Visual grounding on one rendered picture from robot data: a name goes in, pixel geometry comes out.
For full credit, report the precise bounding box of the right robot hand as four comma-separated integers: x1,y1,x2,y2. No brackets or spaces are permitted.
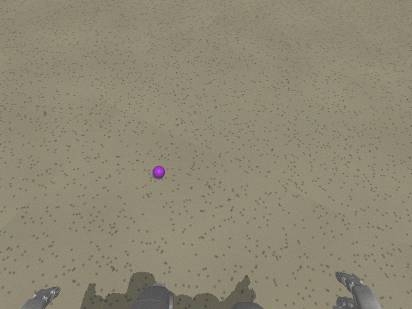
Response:
332,272,382,309

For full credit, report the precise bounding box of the ball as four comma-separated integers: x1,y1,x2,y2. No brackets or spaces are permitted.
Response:
153,166,165,178

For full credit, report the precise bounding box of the left robot hand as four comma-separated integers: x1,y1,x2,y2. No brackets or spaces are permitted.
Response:
21,286,60,309

